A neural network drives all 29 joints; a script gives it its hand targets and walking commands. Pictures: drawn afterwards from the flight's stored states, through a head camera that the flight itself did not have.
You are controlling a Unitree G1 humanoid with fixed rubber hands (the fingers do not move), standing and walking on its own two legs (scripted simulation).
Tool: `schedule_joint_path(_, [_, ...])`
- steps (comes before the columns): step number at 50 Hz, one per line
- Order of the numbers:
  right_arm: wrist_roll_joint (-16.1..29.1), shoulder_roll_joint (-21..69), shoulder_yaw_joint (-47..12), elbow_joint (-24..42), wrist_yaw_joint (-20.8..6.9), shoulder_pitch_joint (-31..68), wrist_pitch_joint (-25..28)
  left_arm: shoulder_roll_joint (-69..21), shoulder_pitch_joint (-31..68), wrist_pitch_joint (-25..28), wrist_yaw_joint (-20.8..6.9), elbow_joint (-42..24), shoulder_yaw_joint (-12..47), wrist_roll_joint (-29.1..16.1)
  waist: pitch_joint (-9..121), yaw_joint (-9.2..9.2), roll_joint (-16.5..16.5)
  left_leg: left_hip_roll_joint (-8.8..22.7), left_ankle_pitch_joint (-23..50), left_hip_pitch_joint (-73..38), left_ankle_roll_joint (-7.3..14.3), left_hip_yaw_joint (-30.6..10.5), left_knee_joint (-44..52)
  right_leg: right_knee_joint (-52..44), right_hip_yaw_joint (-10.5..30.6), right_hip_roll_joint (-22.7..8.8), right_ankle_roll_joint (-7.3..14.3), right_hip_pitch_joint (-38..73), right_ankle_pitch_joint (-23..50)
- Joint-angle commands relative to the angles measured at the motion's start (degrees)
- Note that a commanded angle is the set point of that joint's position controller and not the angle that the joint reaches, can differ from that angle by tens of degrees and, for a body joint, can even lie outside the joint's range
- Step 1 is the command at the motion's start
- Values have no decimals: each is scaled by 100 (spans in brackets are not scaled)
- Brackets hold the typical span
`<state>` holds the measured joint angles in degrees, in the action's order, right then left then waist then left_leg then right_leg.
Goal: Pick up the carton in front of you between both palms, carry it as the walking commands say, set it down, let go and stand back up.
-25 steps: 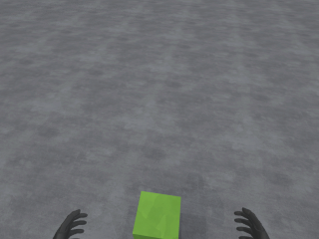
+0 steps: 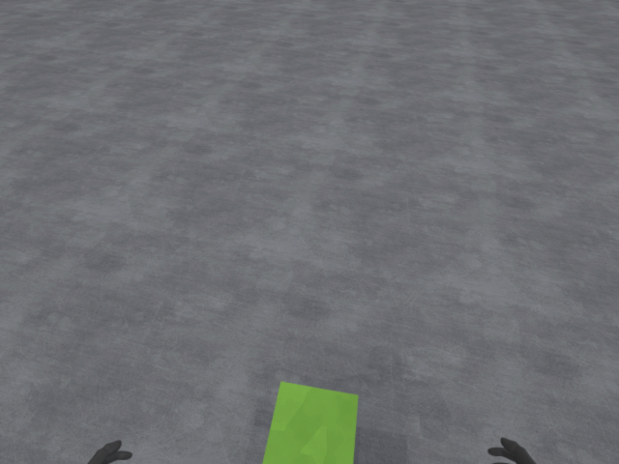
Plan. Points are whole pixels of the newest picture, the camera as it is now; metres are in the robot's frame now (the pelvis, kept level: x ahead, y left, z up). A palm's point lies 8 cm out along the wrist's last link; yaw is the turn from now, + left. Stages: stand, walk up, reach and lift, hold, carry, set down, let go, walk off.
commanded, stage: stand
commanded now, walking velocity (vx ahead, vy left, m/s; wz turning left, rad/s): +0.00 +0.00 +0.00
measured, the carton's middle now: (311, 442) +0.34 -0.01 -0.65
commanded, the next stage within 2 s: none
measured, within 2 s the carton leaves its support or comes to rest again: neither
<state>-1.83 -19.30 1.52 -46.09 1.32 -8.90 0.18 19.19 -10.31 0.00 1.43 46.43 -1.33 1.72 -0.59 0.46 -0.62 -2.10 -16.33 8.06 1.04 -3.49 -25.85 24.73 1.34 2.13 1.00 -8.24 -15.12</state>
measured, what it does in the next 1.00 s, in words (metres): stands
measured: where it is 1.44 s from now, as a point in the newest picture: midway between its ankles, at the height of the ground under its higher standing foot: outside the picture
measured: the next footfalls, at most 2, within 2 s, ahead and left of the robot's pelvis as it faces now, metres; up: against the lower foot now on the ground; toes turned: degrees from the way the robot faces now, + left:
none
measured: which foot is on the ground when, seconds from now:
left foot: down 0.00-1.00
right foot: down 0.00-1.00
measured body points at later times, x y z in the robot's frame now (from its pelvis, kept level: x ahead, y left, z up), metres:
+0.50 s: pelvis -0.01 +0.00 +0.00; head -0.02 +0.00 +0.45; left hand +0.09 +0.30 -0.11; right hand +0.10 -0.31 -0.11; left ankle -0.03 +0.11 -0.74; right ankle -0.02 -0.11 -0.74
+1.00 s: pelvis -0.02 -0.01 +0.01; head -0.02 -0.01 +0.46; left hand +0.07 +0.30 -0.11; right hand +0.10 -0.32 -0.11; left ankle -0.03 +0.11 -0.74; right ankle -0.02 -0.11 -0.74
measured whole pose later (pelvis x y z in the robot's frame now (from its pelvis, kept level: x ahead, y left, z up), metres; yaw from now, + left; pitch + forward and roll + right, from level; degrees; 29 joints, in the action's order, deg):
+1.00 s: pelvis -0.02 -0.01 +0.01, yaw +0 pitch -3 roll +0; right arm -0.8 -22.1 -0.2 -57.5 1.0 -7.2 0.8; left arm 21.5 -8.0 0.9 0.7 58.2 -0.1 1.0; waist -1.7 0.7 -0.5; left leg -1.5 -11.9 5.5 0.2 -3.9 -20.0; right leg 19.5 1.0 2.2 1.5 -5.8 -11.0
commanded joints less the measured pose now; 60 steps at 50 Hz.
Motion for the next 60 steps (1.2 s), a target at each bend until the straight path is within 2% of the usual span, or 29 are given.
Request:
schedule_joint_path(1, [9,-881,172,134,36,130,91,919,149,93,-2,-181,-200,-20,237,6,-36,641,1525,72,-79,-491,434,-359,546,-629,-29,220,1310])
schedule_joint_path(4, [19,-973,178,79,25,331,117,927,182,84,30,-68,-200,10,478,25,104,699,1692,25,-64,-540,420,-332,460,-670,1,387,1571])
schedule_joint_path(5, [30,-945,157,9,46,236,122,884,208,81,20,-57,-181,-9,398,64,-51,656,1858,-30,-66,-505,379,-331,462,-670,-19,307,1680])
schedule_joint_path(8, [26,-978,135,-87,28,215,115,1002,233,60,27,71,-165,-52,263,-16,49,733,2104,-98,-74,-485,425,-366,484,-686,-23,296,1878])
schedule_joint_path(10, [29,-965,123,-139,44,292,106,956,300,59,21,201,-159,25,66,-54,29,731,1855,-11,-64,-509,501,-479,544,-696,-45,182,1520])
schedule_joint_path(11, [22,-985,147,-143,36,239,109,990,243,78,35,133,-177,-27,239,10,199,711,1910,-102,-71,-532,453,-429,482,-677,-39,244,1496])
schedule_joint_path(14, [16,-1080,119,-283,68,329,125,894,322,50,0,262,-143,-35,182,35,-166,684,1684,30,-49,-469,544,-506,560,-738,-7,293,1368])
schedule_joint_path(16, [46,-989,125,-326,64,322,119,929,340,89,11,343,-131,-20,95,4,158,778,1686,-6,-53,-571,629,-579,576,-719,0,213,1288])
schedule_joint_path(18, [53,-1096,121,-419,42,327,144,959,257,67,-14,393,-130,-27,171,95,-210,710,1437,29,-66,-474,641,-589,630,-730,19,347,1399])
schedule_joint_path(19, [58,-1038,110,-451,37,301,125,1093,332,59,-5,448,-171,-30,-19,35,73,675,1472,-12,-59,-549,715,-576,579,-688,1,260,1262])
schedule_joint_path(22, [48,-1161,112,-541,16,233,74,1052,286,66,-7,531,-121,-33,-56,-22,-31,729,894,-17,-27,-566,824,-779,577,-714,-15,51,638])
schedule_joint_path(25, [61,-1172,91,-582,43,334,116,1068,224,131,-20,595,-119,-30,-47,99,54,720,1164,26,-12,-610,871,-723,675,-780,50,239,867])
schedule_joint_path(26, [62,-1092,93,-559,34,322,137,1012,325,135,-32,628,-117,-31,109,45,-33,754,1183,-17,-28,-588,806,-706,659,-746,71,250,959])
schedule_joint_path(28, [69,-1132,65,-633,15,308,136,987,283,138,-52,677,-76,-40,-115,78,210,749,1101,31,28,-659,862,-779,634,-761,34,156,775])
schedule_joint_path(30, [95,-1239,113,-671,-20,199,134,1202,297,103,-58,761,-110,-19,-67,-21,-62,716,845,55,5,-612,909,-800,605,-751,36,123,477])
schedule_joint_path(31, [81,-1204,84,-715,-16,377,126,1035,299,107,-43,724,-104,-24,-77,81,-245,722,819,55,20,-583,828,-864,642,-796,53,132,603])
schedule_joint_path(32, [88,-1086,67,-718,-25,333,119,1238,382,104,-42,776,-122,-20,-37,-50,-71,732,938,27,-9,-582,829,-847,598,-765,5,220,679])
schedule_joint_path(36, [72,-1175,36,-781,1,293,135,1072,311,118,-50,775,-66,-26,43,-38,198,733,1325,-44,50,-602,698,-775,570,-789,47,274,1269])
schedule_joint_path(38, [80,-1170,12,-830,-5,284,107,1103,303,158,-53,823,-67,-105,103,47,-12,759,1314,-54,13,-537,739,-761,586,-810,14,327,1265])
schedule_joint_path(41, [89,-1215,25,-872,-6,310,99,1160,330,115,-16,904,-83,-90,106,16,206,752,1644,-139,7,-564,771,-690,536,-773,11,351,1617])
schedule_joint_path(42, [122,-1243,18,-886,-11,343,97,1190,270,136,-39,860,-46,-88,218,87,52,772,1521,-235,-44,-557,694,-800,640,-779,1,308,1452])
schedule_joint_path(43, [123,-1254,33,-902,-25,287,99,1202,346,135,-37,925,-59,-83,192,-17,59,780,1250,-147,-23,-594,793,-809,570,-766,4,334,1137])
schedule_joint_path(47, [118,-1144,-17,-910,-7,193,102,1239,361,149,-58,948,-75,-81,9,14,43,768,1124,-13,24,-618,962,-814,688,-829,49,331,1003])
schedule_joint_path(50, [119,-1218,18,-923,-13,354,114,1263,433,122,-63,972,-60,-87,-90,-34,86,776,1226,-65,9,-614,881,-857,653,-780,40,182,1098])
schedule_joint_path(51, [122,-1229,16,-946,-21,336,122,1264,384,132,-69,1007,-93,-69,-22,34,-50,754,1247,-29,-34,-515,840,-895,622,-772,-9,267,1043])
schedule_joint_path(53, [94,-1301,42,-949,-9,350,119,1136,370,147,-80,961,-29,-52,72,-36,-133,754,1230,-57,-24,-495,858,-870,664,-802,10,308,1222])
schedule_joint_path(55, [82,-1191,8,-971,-6,388,126,1292,496,137,-56,1013,-108,-63,-117,8,63,776,1258,17,19,-540,820,-832,641,-808,31,260,1117])
schedule_joint_path(58, [96,-1275,50,-973,-27,397,93,1173,321,125,-54,1068,-60,-66,-84,81,45,795,1096,-12,2,-613,966,-898,593,-815,35,192,750])
schedule_joint_path(60, [109,-1219,-9,-969,-31,368,111,1206,421,130,-57,989,-28,-67,-42,24,105,751,1076,-74,-26,-556,863,-888,607,-779,31,223,981])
